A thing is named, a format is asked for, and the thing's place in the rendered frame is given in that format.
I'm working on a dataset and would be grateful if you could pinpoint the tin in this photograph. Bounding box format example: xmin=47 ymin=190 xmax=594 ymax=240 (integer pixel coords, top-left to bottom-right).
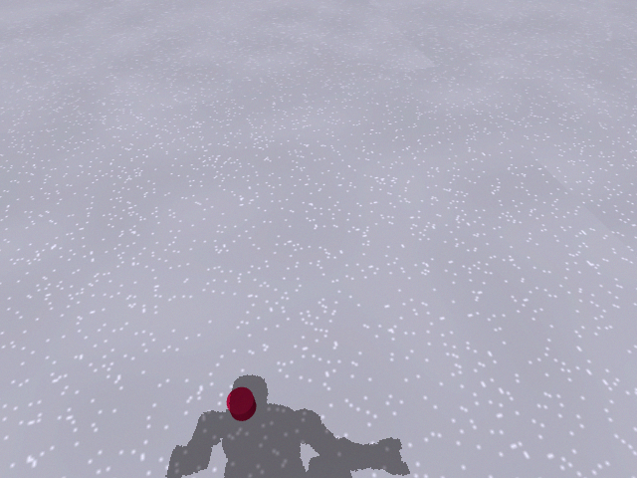
xmin=227 ymin=387 xmax=256 ymax=421

